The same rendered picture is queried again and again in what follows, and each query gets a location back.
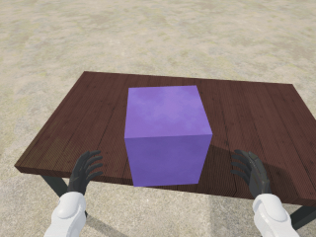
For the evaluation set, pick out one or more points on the table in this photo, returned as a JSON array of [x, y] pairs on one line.
[[269, 119]]

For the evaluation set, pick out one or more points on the carton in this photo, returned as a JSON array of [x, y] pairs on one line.
[[166, 135]]

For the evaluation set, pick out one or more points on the robot right hand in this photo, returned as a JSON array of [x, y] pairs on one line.
[[255, 174]]

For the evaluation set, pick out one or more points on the robot right forearm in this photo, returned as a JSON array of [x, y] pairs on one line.
[[271, 218]]

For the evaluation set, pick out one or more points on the robot left forearm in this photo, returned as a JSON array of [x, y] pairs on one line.
[[68, 218]]

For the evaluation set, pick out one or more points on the robot left hand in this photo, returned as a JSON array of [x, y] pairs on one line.
[[81, 176]]

